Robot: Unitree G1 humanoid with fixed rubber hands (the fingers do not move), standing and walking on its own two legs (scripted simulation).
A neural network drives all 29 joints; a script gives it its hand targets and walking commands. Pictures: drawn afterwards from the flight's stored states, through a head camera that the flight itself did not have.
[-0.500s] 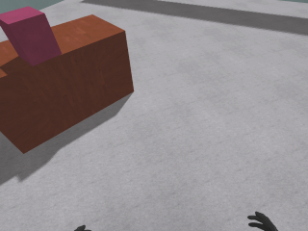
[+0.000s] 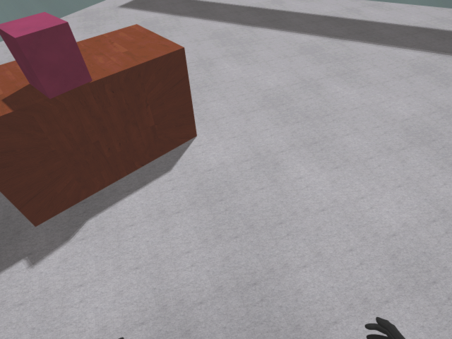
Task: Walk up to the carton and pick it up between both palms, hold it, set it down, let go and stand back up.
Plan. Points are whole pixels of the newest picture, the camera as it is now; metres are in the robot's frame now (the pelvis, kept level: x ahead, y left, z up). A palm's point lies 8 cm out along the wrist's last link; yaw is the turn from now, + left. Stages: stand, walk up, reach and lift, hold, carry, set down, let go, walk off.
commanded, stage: walk up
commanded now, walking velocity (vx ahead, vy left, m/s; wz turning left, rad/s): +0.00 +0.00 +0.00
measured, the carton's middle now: (47, 55) +1.23 +0.80 -0.01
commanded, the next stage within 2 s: none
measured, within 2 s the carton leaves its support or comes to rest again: neither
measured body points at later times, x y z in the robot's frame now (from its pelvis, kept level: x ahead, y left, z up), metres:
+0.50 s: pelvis +0.04 +0.06 +0.01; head +0.04 +0.07 +0.46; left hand +0.10 +0.39 -0.09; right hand +0.18 -0.26 -0.08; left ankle +0.08 +0.24 -0.67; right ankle +0.02 -0.11 -0.72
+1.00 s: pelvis +0.19 +0.17 +0.02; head +0.22 +0.21 +0.47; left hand +0.21 +0.52 -0.09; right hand +0.32 -0.13 -0.06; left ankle +0.12 +0.25 -0.72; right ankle +0.35 +0.06 -0.66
